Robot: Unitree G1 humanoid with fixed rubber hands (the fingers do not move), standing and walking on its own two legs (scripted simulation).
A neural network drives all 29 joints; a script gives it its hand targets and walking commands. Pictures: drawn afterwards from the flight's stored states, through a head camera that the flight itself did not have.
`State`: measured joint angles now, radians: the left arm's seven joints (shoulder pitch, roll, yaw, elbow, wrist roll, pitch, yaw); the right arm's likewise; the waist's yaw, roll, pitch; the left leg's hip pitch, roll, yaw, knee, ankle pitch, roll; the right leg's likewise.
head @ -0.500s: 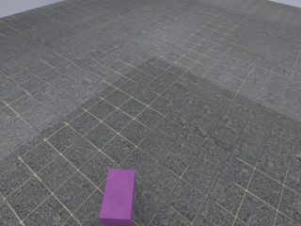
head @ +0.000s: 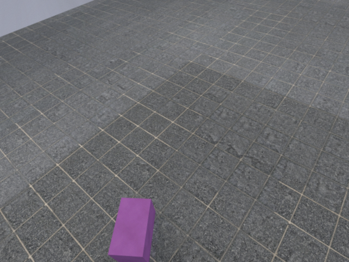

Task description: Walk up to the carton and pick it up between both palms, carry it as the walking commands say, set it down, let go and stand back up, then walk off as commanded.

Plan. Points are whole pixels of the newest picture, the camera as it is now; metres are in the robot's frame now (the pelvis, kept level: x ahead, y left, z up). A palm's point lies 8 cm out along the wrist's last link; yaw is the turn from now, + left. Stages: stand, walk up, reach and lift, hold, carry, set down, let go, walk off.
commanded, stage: walk off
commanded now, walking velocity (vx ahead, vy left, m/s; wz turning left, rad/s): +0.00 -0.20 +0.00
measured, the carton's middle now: (134, 230) +0.40 +0.25 -0.68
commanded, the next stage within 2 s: none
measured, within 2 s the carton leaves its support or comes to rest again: neither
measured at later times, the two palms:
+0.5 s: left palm out of the picture +0.06 +0.21 -0.13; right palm out of the picture -0.01 -0.27 -0.14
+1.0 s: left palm out of the picture +0.12 +0.19 -0.14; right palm out of the picture -0.01 -0.31 -0.15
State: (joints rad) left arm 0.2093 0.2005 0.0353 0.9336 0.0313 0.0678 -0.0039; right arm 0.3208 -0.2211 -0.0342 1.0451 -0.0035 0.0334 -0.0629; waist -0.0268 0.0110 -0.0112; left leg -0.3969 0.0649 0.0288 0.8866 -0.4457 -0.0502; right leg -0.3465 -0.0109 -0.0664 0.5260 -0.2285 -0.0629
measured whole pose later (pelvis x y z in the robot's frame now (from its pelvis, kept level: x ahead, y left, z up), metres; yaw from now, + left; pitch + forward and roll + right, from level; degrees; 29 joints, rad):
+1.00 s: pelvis +0.03 -0.06 -0.01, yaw -1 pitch +3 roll +0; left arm 0.17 0.23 0.03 0.93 0.03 0.07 -0.01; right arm 0.34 -0.21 -0.03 1.04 0.00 0.00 -0.06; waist -0.04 0.00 0.04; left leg -0.27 0.11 0.05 0.56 -0.33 -0.06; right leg -0.38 -0.02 -0.08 0.58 -0.27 0.04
